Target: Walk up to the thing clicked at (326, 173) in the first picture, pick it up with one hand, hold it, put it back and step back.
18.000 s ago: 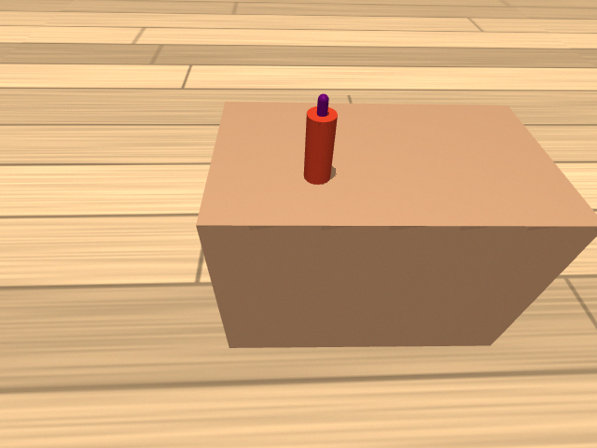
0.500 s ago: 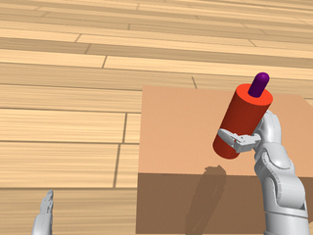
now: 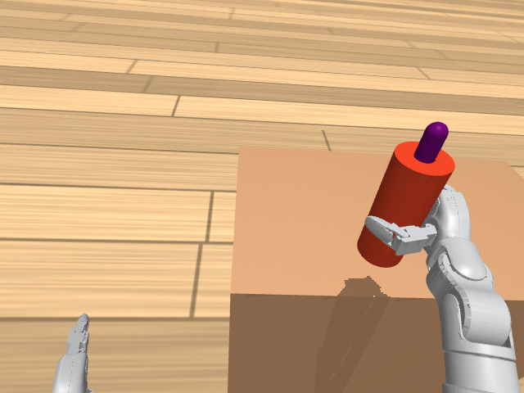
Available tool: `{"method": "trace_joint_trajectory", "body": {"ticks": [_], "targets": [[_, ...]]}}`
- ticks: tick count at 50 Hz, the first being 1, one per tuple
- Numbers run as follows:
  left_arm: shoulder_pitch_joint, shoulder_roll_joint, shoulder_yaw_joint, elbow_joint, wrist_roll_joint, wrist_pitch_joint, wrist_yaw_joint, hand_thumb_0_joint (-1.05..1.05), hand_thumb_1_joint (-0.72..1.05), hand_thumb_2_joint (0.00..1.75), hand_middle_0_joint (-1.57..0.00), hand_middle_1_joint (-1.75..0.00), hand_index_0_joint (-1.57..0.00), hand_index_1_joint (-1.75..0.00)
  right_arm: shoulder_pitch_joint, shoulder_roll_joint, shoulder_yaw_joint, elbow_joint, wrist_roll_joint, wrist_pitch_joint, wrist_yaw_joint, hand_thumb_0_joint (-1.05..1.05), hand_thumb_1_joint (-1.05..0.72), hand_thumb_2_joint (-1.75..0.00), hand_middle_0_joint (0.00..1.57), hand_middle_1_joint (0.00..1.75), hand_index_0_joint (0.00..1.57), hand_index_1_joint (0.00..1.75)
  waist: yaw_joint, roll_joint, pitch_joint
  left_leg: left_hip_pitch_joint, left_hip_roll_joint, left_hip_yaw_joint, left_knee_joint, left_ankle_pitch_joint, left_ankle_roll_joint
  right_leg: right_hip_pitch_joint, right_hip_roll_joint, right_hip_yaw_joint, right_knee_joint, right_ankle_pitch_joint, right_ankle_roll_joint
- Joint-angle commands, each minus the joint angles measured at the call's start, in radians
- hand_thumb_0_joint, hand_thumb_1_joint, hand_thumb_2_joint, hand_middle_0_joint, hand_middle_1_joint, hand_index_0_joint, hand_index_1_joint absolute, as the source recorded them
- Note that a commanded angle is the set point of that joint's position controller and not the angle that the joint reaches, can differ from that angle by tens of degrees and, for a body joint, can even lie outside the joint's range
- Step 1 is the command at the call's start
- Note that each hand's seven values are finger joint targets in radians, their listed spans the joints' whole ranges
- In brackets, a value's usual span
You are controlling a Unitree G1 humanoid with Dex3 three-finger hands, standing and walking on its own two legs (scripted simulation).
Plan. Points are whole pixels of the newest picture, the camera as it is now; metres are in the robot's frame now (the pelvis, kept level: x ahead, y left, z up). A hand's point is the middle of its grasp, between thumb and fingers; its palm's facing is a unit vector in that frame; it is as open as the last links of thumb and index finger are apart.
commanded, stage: crouch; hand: right
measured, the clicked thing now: (404, 197) +0.33 -0.17 +0.21
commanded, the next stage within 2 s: lower in 1.42 s
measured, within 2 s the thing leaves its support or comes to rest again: neither
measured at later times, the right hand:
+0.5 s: hand (374, 217) +0.40 -0.18 +0.10, palm faces +0.19 +0.98 -0.01, open 9.9 cm
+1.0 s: hand (367, 204) +0.47 -0.20 +0.06, palm faces +0.20 +0.98 -0.01, open 9.9 cm
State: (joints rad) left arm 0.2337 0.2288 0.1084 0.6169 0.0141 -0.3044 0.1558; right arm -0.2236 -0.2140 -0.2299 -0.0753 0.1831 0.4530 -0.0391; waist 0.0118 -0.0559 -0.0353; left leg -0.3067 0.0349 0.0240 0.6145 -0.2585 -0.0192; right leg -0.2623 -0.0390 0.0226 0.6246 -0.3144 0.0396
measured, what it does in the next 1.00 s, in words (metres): stands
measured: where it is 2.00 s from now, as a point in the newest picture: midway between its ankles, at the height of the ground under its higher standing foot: outside the picture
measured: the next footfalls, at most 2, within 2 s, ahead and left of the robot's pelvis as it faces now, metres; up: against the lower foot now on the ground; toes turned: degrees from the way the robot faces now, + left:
none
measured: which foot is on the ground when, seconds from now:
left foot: down 0.00-1.00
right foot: down 0.00-1.00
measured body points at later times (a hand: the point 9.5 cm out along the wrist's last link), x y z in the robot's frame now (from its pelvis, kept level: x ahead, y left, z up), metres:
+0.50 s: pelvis -0.01 +0.00 -0.01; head +0.01 +0.00 +0.44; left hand +0.15 +0.28 -0.05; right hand +0.39 -0.24 +0.10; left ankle +0.05 +0.13 -0.73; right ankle +0.02 -0.15 -0.73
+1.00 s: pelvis +0.00 -0.01 -0.02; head +0.06 -0.03 +0.42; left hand +0.14 +0.26 -0.06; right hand +0.46 -0.25 +0.07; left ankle +0.05 +0.13 -0.73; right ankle +0.02 -0.15 -0.73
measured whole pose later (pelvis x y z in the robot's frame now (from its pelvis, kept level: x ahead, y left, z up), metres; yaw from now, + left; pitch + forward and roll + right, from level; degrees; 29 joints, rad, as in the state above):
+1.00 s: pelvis +0.00 -0.01 -0.02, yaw +2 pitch +10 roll +1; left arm 0.26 0.22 0.02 0.41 0.03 -0.22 0.09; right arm -0.71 -0.39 -0.38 0.92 0.07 -0.17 -0.01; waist 0.14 0.03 -0.04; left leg -0.64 0.02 -0.01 0.75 -0.28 -0.03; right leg -0.60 -0.05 0.00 0.81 -0.37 0.03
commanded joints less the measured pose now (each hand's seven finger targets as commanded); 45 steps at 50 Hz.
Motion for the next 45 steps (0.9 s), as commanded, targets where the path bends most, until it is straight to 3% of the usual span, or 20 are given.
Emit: {"method": "trace_joint_trajectory", "body": {"ticks": [1,2,4,9,11,14,16,17,19,22,24,28,29,31,34,37,40,42,44,45], "targets": [[-0.124,0.085,0.013,-0.133,-0.008,-0.060,0.006,0.00,-0.54,0.04,-0.05,-0.05,-0.05,-0.05,-0.590,-0.218,-0.098,-0.415,0.032,-0.150,0.001,0.00,-0.24,-1.28,1.28,1.40,1.32,1.40,-0.006,-0.019,-0.234,0.059,-0.022,0.037,-0.102,0.128,-0.005,0.061,0.047,-0.031,-0.095,0.133,-0.036],[-0.157,0.121,0.036,-0.166,-0.006,-0.065,0.011,0.00,-0.54,0.04,-0.05,-0.05,-0.05,-0.05,-0.541,-0.215,-0.104,-0.343,0.029,-0.139,0.001,0.00,-0.27,-1.28,1.28,1.40,1.32,1.40,-0.001,0.026,-0.228,0.063,-0.020,0.035,-0.110,0.103,-0.011,0.042,0.046,-0.030,-0.097,0.106,-0.040],[-0.146,0.070,-0.013,-0.147,-0.005,-0.062,0.002,0.00,-0.54,0.04,-0.05,-0.05,-0.05,-0.05,-0.603,-0.193,-0.081,-0.346,0.024,-0.144,0.003,0.00,-0.28,-1.30,1.31,1.43,1.35,1.43,0.002,0.024,-0.224,0.047,-0.023,0.032,-0.115,0.055,-0.013,0.033,0.044,-0.031,-0.102,0.053,-0.041],[-0.127,0.163,0.058,-0.180,0.000,-0.062,0.010,0.00,-0.55,0.05,-0.05,-0.04,-0.05,-0.05,-0.611,-0.216,-0.107,-0.134,0.005,-0.157,0.004,0.00,-0.25,-1.34,1.32,1.46,1.36,1.46,0.030,0.069,-0.229,0.026,-0.023,0.033,-0.104,0.070,-0.018,0.024,0.040,-0.030,-0.094,0.061,-0.043],[-0.081,0.123,0.026,-0.131,-0.003,-0.058,0.003,0.00,-0.54,0.04,-0.05,-0.04,-0.05,-0.04,-0.671,-0.224,-0.108,-0.083,0.003,-0.189,0.010,0.00,-0.24,-1.33,1.31,1.45,1.36,1.45,0.027,0.064,-0.216,-0.005,-0.025,0.031,-0.095,0.053,-0.015,0.017,0.036,-0.027,-0.096,0.046,-0.043],[-0.115,0.168,0.056,-0.210,-0.003,-0.076,0.004,0.00,-0.54,0.04,-0.05,-0.04,-0.05,-0.04,-0.737,-0.246,-0.104,0.004,-0.004,-0.247,0.016,0.00,-0.25,-1.30,1.29,1.43,1.34,1.43,0.041,0.077,-0.279,-0.002,-0.027,0.031,-0.072,0.086,-0.013,0.021,0.032,-0.022,-0.080,0.074,-0.044],[-0.109,0.131,0.019,-0.233,-0.002,-0.079,-0.001,0.00,-0.54,0.05,-0.05,-0.05,-0.05,-0.05,-0.751,-0.253,-0.107,0.071,-0.008,-0.293,0.022,0.00,-0.24,-1.29,1.28,1.41,1.32,1.41,0.042,0.068,-0.295,0.007,-0.023,0.021,-0.067,0.085,-0.012,0.003,0.035,-0.028,-0.065,0.068,-0.046],[-0.076,0.099,0.000,-0.193,-0.001,-0.077,-0.004,0.00,-0.54,0.05,-0.05,-0.05,-0.05,-0.05,-0.830,-0.253,-0.089,-0.001,-0.008,-0.330,0.025,0.00,-0.23,-1.27,1.26,1.39,1.31,1.39,0.038,0.036,-0.301,0.000,-0.019,0.010,-0.061,0.087,-0.009,0.003,0.037,-0.028,-0.059,0.068,-0.045],[-0.122,0.143,0.019,-0.281,-0.001,-0.086,-0.001,0.00,-0.54,0.05,-0.05,-0.05,-0.05,-0.05,-0.824,-0.305,-0.121,0.097,-0.017,-0.374,0.023,0.00,-0.24,-1.27,1.27,1.39,1.31,1.39,0.043,0.042,-0.370,0.017,-0.022,0.010,-0.046,0.128,-0.009,0.012,0.037,-0.030,-0.046,0.104,-0.044],[-0.082,0.127,0.006,-0.235,0.003,-0.071,-0.006,0.00,-0.54,0.05,-0.05,-0.04,-0.05,-0.04,-0.880,-0.343,-0.138,0.126,-0.022,-0.445,0.017,0.00,-0.24,-1.26,1.26,1.38,1.30,1.38,0.042,-0.034,-0.376,-0.010,-0.026,0.008,-0.027,0.141,0.001,0.001,0.033,-0.030,-0.027,0.121,-0.036],[-0.079,0.084,-0.037,-0.203,0.006,-0.065,-0.014,0.00,-0.55,0.05,-0.05,-0.04,-0.05,-0.05,-0.904,-0.357,-0.147,0.163,-0.023,-0.496,0.016,0.00,-0.26,-1.25,1.26,1.37,1.30,1.37,0.035,-0.051,-0.378,-0.006,-0.023,0.000,-0.020,0.136,0.001,-0.036,0.037,-0.036,-0.012,0.109,-0.039],[-0.060,0.113,-0.026,-0.218,0.010,-0.044,-0.016,0.00,-0.54,0.05,-0.05,-0.05,-0.05,-0.05,-0.932,-0.420,-0.178,0.200,-0.031,-0.574,0.009,0.00,-0.29,-1.28,1.29,1.40,1.33,1.40,0.050,-0.077,-0.462,-0.006,-0.030,-0.007,0.010,0.210,0.005,-0.017,0.031,-0.033,0.019,0.202,-0.034],[-0.081,0.140,-0.005,-0.267,0.011,-0.043,-0.014,0.00,-0.54,0.04,-0.05,-0.05,-0.05,-0.05,-0.933,-0.403,-0.162,0.235,-0.038,-0.588,0.011,0.00,-0.28,-1.28,1.29,1.40,1.32,1.40,0.073,-0.073,-0.518,-0.011,-0.033,-0.007,0.019,0.248,0.002,0.023,0.028,-0.031,0.036,0.256,-0.032],[-0.041,0.100,-0.033,-0.186,0.013,-0.021,-0.021,0.00,-0.54,0.04,-0.05,-0.05,-0.05,-0.05,-0.975,-0.398,-0.155,0.285,-0.041,-0.615,0.006,0.00,-0.32,-1.29,1.31,1.41,1.35,1.41,0.069,-0.095,-0.443,-0.042,-0.036,-0.003,0.023,0.224,0.007,-0.026,0.027,-0.030,0.037,0.252,-0.031],[-0.117,0.145,-0.001,-0.276,0.013,-0.017,-0.015,0.00,-0.55,0.05,-0.05,-0.04,-0.05,-0.05,-1.023,-0.429,-0.177,0.333,-0.051,-0.654,0.010,0.00,-0.28,-1.32,1.31,1.44,1.35,1.44,0.094,-0.036,-0.510,-0.040,-0.032,-0.014,0.028,0.205,0.002,-0.044,0.028,-0.030,0.051,0.175,-0.045],[-0.056,0.142,-0.003,-0.304,0.011,0.002,-0.016,0.00,-0.55,0.05,-0.06,-0.05,-0.05,-0.05,-1.022,-0.396,-0.147,0.445,-0.057,-0.680,0.019,0.00,-0.28,-1.33,1.31,1.45,1.36,1.45,0.123,-0.015,-0.461,-0.078,-0.038,-0.004,0.018,0.162,0.002,-0.059,0.026,-0.025,0.042,0.125,-0.046],[-0.038,0.109,-0.028,-0.301,0.010,0.018,-0.027,0.00,-0.55,0.04,-0.06,-0.04,-0.05,-0.05,-1.077,-0.407,-0.151,0.507,-0.065,-0.706,0.025,0.00,-0.22,-1.32,1.29,1.43,1.33,1.43,0.119,-0.041,-0.464,-0.110,-0.037,-0.004,0.029,0.154,0.005,-0.076,0.024,-0.025,0.046,0.121,-0.045],[-0.003,0.141,-0.001,-0.307,0.010,0.023,-0.031,0.00,-0.54,0.04,-0.06,-0.04,-0.05,-0.04,-1.039,-0.419,-0.164,0.626,-0.071,-0.713,0.032,0.00,-0.19,-1.30,1.27,1.42,1.32,1.42,0.133,-0.036,-0.457,-0.135,-0.038,-0.006,0.036,0.162,0.004,-0.086,0.025,-0.026,0.058,0.126,-0.044],[-0.030,0.145,-0.002,-0.359,0.012,0.023,-0.037,0.00,-0.54,0.04,-0.06,-0.04,-0.05,-0.04,-1.133,-0.450,-0.173,0.588,-0.079,-0.738,0.031,0.00,-0.18,-1.29,1.26,1.41,1.31,1.41,0.134,-0.064,-0.508,-0.140,-0.042,0.000,0.048,0.164,0.006,-0.073,0.022,-0.023,0.065,0.140,-0.040],[0.015,0.106,-0.027,-0.299,0.014,0.033,-0.045,0.00,-0.55,0.04,-0.06,-0.04,-0.05,-0.04,-1.126,-0.457,-0.180,0.629,-0.081,-0.744,0.030,0.00,-0.18,-1.29,1.26,1.41,1.30,1.41,0.125,-0.078,-0.446,-0.162,-0.041,0.004,0.054,0.155,0.010,-0.113,0.023,-0.024,0.066,0.141,-0.039]]}}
